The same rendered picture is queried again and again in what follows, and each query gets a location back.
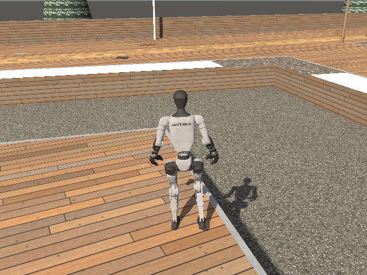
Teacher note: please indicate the robot left thigh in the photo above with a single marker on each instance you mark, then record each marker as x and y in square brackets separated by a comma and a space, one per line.
[170, 170]

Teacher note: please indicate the left robot upper arm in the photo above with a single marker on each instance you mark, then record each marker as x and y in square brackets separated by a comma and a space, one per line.
[161, 130]

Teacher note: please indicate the right robot forearm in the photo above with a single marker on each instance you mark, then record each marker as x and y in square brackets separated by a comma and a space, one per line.
[211, 147]

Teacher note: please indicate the robot left foot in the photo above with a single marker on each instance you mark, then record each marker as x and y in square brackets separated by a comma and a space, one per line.
[174, 225]

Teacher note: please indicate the right robot upper arm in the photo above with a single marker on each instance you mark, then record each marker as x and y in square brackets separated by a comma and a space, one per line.
[203, 129]

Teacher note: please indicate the right robot hand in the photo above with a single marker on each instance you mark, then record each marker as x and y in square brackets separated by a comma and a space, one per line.
[210, 156]

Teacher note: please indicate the left robot hand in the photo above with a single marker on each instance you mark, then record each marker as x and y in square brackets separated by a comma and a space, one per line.
[158, 157]

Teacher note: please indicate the left robot forearm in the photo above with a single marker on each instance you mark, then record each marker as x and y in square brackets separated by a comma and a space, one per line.
[155, 150]

